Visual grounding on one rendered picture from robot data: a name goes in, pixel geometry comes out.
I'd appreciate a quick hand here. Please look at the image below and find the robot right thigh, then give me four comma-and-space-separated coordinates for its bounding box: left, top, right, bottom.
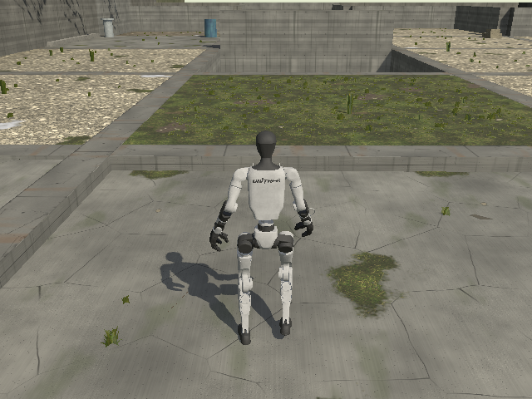
277, 231, 294, 281

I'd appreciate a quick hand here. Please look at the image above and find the robot right foot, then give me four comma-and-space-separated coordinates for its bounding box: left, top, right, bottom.
279, 317, 292, 336

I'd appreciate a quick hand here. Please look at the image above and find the right robot upper arm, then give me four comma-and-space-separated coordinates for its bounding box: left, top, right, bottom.
283, 167, 306, 212

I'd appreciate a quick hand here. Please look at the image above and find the right robot hand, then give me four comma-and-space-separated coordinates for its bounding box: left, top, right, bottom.
294, 222, 313, 237

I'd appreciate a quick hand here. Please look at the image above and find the robot left forearm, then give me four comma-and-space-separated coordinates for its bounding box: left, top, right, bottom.
213, 200, 231, 234

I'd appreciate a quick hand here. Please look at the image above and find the left robot upper arm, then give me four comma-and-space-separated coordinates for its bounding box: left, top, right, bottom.
224, 167, 249, 214

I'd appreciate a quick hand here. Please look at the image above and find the robot right forearm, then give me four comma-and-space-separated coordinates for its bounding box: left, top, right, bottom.
298, 199, 312, 225

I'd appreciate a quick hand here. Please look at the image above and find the left robot hand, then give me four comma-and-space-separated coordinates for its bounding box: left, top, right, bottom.
209, 230, 229, 251

